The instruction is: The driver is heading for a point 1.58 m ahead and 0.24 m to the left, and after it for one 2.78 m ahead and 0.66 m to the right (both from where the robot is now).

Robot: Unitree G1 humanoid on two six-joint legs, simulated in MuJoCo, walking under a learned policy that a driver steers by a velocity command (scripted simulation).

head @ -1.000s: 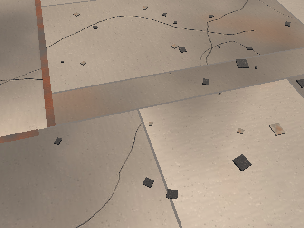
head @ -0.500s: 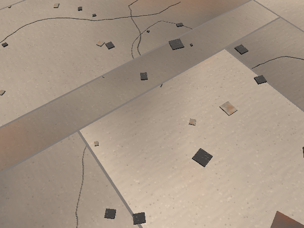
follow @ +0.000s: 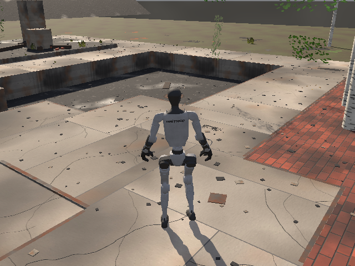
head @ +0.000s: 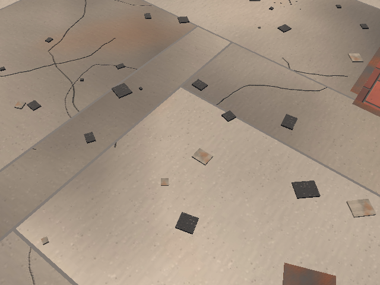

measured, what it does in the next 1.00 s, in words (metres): walks ahead: right foot, then left foot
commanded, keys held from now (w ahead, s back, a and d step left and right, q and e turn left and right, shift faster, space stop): no key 0.24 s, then w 0.76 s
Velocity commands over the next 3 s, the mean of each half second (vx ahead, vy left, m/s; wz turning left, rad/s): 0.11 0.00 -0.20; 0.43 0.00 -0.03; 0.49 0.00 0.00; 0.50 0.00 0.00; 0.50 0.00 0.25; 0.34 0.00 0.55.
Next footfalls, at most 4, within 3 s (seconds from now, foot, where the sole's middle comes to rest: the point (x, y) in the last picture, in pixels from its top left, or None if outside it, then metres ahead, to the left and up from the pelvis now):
0.22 right None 0.02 -0.15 -0.78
0.62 left None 0.15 0.10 -0.78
1.14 right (229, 284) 0.48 -0.15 -0.78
1.66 left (166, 202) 0.79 0.07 -0.78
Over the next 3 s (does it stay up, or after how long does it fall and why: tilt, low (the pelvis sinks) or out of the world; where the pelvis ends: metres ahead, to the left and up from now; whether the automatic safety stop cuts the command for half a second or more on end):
stays up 1.28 -0.01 0.00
